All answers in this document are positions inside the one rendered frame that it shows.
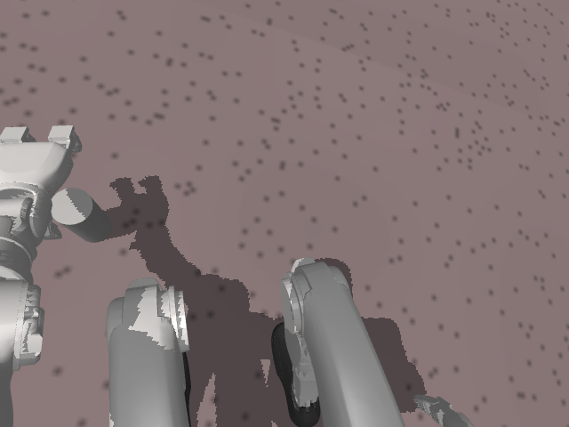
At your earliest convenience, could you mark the can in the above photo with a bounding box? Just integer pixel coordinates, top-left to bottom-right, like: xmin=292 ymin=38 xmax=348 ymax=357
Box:
xmin=51 ymin=188 xmax=113 ymax=243

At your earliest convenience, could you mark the right robot hand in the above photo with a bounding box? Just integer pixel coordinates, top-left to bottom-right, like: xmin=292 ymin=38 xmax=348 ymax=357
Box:
xmin=413 ymin=394 xmax=475 ymax=427

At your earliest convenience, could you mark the left robot arm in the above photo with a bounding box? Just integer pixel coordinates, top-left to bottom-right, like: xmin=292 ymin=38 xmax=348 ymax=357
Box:
xmin=0 ymin=182 xmax=52 ymax=427

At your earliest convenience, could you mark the left robot hand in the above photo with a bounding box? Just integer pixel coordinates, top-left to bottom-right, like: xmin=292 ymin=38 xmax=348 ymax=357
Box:
xmin=0 ymin=125 xmax=82 ymax=240

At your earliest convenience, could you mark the right robot foot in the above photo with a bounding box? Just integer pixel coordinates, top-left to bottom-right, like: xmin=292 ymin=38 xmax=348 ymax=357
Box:
xmin=271 ymin=322 xmax=320 ymax=427

